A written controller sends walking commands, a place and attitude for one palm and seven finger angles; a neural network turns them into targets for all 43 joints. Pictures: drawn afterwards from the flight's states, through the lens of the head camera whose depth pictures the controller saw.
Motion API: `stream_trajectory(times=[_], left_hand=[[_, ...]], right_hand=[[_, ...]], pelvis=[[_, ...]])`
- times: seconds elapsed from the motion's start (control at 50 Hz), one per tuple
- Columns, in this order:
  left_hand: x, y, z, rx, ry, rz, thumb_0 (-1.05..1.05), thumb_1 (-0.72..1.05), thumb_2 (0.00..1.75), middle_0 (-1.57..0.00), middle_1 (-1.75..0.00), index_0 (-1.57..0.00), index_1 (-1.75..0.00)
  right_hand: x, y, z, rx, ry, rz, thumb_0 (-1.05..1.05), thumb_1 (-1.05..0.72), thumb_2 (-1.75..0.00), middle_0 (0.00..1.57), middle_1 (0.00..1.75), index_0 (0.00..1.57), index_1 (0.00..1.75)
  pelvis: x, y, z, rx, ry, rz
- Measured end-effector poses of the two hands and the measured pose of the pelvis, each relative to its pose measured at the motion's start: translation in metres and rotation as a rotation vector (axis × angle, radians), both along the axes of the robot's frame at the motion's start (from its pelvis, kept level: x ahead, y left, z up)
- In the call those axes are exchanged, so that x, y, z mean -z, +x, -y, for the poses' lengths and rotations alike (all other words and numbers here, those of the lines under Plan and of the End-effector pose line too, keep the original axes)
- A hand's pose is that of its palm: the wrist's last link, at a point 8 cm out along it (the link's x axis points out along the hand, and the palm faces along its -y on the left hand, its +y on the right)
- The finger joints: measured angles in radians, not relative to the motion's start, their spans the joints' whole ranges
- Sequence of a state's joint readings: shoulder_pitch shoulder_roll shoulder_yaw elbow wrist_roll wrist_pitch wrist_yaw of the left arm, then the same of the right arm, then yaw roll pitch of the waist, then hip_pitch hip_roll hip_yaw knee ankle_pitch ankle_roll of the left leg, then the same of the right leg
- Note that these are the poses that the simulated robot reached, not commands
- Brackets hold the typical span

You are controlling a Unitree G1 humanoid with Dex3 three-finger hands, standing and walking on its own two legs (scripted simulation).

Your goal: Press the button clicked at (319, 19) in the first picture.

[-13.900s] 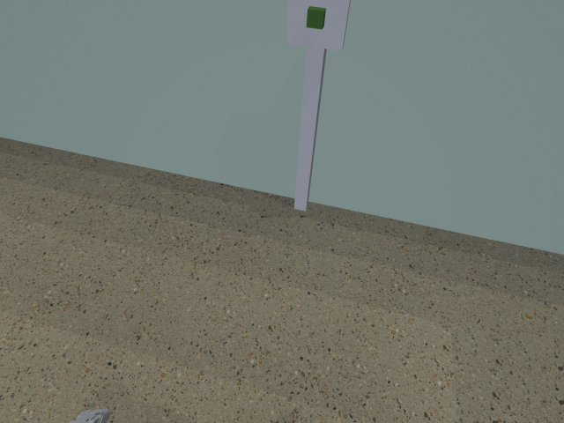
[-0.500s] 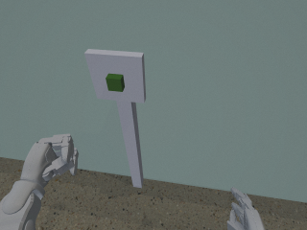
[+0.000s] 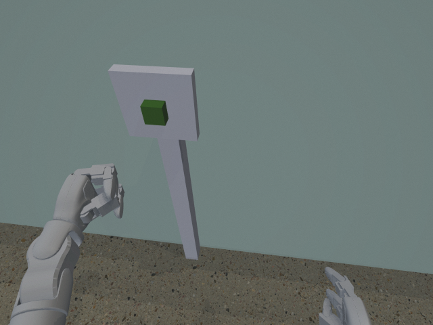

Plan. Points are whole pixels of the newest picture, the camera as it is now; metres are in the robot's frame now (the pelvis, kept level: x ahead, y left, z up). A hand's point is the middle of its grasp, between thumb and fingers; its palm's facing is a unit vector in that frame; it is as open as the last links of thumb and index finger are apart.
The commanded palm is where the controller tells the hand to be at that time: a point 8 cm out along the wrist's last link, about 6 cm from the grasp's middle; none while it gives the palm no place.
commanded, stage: aim a knuckle at the button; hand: left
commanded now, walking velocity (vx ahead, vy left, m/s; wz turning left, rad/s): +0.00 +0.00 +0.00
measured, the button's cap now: (155, 111) +0.53 +0.18 +0.13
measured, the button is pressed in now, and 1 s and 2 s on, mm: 0 0 0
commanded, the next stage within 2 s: press the button with the knuckle in 1.54 s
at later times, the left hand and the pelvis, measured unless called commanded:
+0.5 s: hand (135, 171) +0.36 +0.19 +0.11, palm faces -0.04 -1.00 -0.03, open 3.1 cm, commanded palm +0.34 +0.24 +0.11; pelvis +0.00 +0.00 +0.00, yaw -1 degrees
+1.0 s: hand (156, 148) +0.44 +0.17 +0.10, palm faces -0.06 -1.00 -0.01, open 3.1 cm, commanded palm +0.40 +0.22 +0.10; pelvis +0.00 +0.01 -0.01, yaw -2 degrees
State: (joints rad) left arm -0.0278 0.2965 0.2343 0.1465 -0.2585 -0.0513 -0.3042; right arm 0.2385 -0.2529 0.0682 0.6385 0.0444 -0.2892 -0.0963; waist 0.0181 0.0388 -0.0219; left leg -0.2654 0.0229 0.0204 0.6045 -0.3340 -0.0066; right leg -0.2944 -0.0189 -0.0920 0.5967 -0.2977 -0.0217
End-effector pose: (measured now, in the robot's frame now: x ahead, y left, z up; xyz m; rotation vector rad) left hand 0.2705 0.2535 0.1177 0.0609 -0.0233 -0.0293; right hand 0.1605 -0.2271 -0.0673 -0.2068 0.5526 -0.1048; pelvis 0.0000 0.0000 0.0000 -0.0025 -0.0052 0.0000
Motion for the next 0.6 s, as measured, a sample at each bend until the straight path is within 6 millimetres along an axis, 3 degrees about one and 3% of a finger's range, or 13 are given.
stream_trajectory(times=[0.26, 0.6], left_hand=[[0.008, 0.033, 0.006, -0.005, -0.014, -0.015, 0.02, 0.90, 0.90, -1.30, -1.50, -1.30, -1.50], [0.013, 0.086, 0.016, 0.018, -0.038, -0.026, 0.02, 0.90, 0.90, -1.30, -1.50, -1.30, -1.50]], right_hand=[[0.011, -0.018, 0.014, 0.047, -0.014, -0.100, 0.02, -0.90, -0.90, 0.20, 0.30, 0.20, 0.30], [0.024, -0.044, 0.017, 0.095, -0.016, -0.225, 0.01, -0.90, -0.89, 0.20, 0.30, 0.20, 0.30]], pelvis=[[0.000, 0.003, 0.001, 0.011, 0.004, -0.028], [0.003, 0.001, -0.004, 0.018, 0.002, -0.067]])
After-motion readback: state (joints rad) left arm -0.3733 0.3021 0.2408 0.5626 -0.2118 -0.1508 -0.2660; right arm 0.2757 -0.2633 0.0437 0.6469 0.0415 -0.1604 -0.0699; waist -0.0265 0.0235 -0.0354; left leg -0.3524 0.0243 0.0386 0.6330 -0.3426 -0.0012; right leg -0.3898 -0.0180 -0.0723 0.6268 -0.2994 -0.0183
